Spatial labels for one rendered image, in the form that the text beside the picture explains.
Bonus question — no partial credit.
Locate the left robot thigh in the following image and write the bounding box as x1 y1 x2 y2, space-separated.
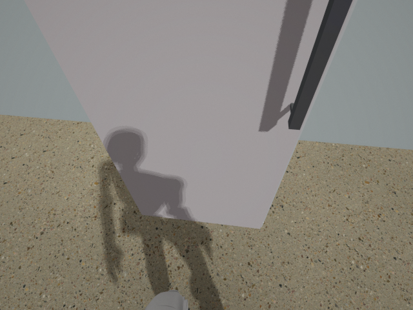
145 291 188 310

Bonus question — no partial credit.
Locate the handle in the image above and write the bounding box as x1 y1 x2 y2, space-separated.
288 0 352 130

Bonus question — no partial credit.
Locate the fridge door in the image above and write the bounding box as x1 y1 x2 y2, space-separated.
24 0 355 229

